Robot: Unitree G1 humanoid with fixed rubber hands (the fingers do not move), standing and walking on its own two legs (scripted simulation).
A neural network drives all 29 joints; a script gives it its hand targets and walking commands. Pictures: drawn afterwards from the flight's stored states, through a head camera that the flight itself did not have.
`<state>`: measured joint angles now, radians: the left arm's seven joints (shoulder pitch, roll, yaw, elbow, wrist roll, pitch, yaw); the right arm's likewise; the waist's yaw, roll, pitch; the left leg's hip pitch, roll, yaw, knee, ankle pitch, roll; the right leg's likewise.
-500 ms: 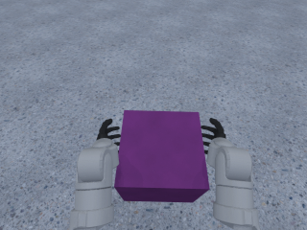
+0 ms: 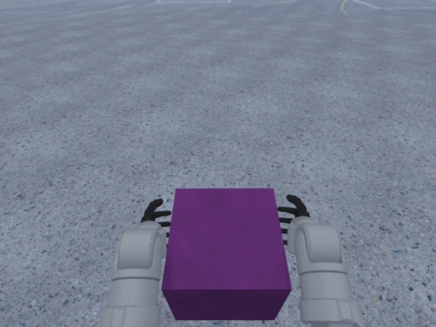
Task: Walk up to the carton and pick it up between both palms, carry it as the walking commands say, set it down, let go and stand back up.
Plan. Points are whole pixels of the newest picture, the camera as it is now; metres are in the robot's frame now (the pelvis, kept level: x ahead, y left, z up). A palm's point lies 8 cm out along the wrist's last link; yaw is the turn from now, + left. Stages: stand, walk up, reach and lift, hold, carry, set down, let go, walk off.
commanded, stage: carry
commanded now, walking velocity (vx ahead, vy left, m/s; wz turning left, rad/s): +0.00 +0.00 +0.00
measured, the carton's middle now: (224, 254) +0.29 +0.00 -0.01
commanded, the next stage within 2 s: none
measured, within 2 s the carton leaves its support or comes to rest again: neither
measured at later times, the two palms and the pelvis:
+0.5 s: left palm (137, 231) +0.31 +0.17 +0.05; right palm (282, 224) +0.32 -0.12 +0.05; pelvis +0.03 +0.02 +0.00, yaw +0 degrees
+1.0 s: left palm (128, 227) +0.32 +0.20 +0.04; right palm (269, 221) +0.33 -0.09 +0.05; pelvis +0.05 +0.05 +0.00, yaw +0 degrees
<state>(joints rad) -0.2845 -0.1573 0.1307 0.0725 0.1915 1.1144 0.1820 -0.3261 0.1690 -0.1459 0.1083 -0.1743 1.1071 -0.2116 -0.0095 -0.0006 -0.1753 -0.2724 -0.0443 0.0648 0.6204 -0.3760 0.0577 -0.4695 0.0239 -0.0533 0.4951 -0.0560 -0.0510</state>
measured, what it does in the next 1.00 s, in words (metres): shifts its weight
